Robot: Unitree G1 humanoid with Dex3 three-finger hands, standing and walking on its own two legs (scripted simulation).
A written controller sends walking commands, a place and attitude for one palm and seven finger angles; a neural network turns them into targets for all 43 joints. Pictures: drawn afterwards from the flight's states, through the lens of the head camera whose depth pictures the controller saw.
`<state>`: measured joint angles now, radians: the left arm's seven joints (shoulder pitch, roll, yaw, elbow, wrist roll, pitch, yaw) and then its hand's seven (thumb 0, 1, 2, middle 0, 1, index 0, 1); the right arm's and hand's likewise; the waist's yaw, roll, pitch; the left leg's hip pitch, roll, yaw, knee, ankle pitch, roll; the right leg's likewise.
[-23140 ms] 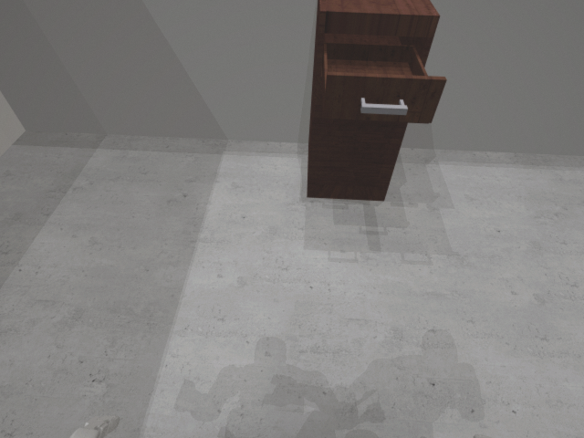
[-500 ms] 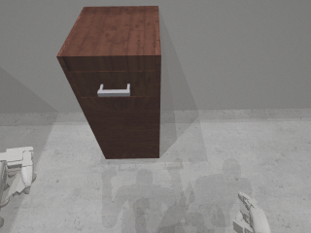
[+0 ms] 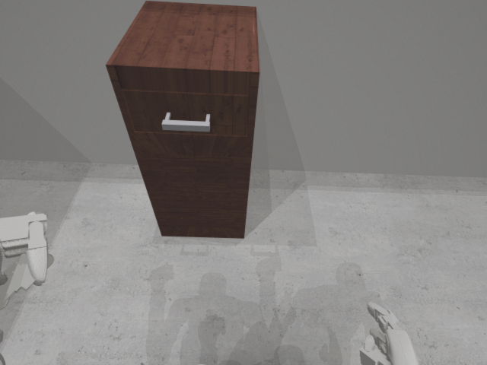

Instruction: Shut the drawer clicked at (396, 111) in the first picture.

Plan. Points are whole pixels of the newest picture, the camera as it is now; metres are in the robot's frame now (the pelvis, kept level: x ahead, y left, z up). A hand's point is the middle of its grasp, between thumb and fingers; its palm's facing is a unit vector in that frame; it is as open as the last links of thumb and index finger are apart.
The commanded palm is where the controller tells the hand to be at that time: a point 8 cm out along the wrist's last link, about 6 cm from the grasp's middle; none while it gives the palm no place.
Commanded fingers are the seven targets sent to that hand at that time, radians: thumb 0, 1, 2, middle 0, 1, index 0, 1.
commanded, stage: step back with the hand held close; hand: left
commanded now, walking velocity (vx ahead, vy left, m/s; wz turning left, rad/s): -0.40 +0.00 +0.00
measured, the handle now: (187, 121) +0.73 +0.20 -0.05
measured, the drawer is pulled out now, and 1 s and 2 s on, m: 0.00 0.00 0.00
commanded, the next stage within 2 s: stop stepping back and stand still in 0.60 s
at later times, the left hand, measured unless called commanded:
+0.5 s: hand out of the picture +0.12 +0.24 +0.18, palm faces +0.41 -0.76 -0.50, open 3.2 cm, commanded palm +0.03 +0.28 +0.19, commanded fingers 0.00 0.90 0.90 -1.40 -1.60 -1.40 -1.60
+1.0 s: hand out of the picture +0.05 +0.19 +0.17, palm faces +0.18 -0.83 -0.54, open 3.2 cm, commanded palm -0.01 +0.25 +0.19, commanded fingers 0.00 0.90 0.90 -1.40 -1.60 -1.40 -1.60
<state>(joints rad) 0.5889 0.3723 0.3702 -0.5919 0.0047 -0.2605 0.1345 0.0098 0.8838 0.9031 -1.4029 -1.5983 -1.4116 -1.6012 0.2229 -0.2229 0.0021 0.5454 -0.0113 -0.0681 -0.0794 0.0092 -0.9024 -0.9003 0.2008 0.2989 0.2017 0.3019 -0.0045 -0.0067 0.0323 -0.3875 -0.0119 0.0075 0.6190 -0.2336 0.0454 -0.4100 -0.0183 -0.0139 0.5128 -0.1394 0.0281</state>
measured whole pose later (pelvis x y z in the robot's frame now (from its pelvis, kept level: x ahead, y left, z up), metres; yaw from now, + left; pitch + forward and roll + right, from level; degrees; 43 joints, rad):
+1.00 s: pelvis -0.16 -0.02 +0.01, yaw -4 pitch -1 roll +0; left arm 0.70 0.47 0.40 -0.63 -0.04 -0.21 0.11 0.01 0.89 0.90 -1.40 -1.60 -1.41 -1.60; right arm 0.20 -0.20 0.02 0.54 -0.01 -0.12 -0.05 0.01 -0.90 -0.90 0.20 0.30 0.20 0.30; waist -0.07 -0.04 0.03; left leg -0.34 0.01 0.07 0.52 -0.20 0.02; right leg -0.29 0.02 -0.04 0.53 -0.21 -0.03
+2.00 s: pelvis -0.21 -0.01 +0.01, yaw +2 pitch -1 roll -1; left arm 0.30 0.25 0.01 0.92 0.02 0.03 0.00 0.01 0.90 0.90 -0.87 -1.10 -0.88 -1.05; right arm 0.25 -0.22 0.00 0.95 -0.03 0.03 0.00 0.00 -0.91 -0.90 0.20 0.30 0.20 0.30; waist 0.01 -0.01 0.07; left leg -0.30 0.01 -0.02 0.53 -0.21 0.00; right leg -0.29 0.02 -0.01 0.49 -0.19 -0.01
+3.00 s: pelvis -0.16 +0.00 +0.02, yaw +0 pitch -1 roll +0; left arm 0.10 0.30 0.01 1.13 0.01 -0.01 0.01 0.00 0.90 0.90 -0.20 -0.30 -0.21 -0.30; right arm 0.12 -0.30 -0.02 1.11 -0.02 -0.01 -0.01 0.00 -0.91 -0.90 0.20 0.30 0.20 0.30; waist 0.00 0.01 0.07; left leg -0.14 -0.01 0.01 0.34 -0.19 0.01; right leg -0.15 0.00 0.03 0.35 -0.18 0.01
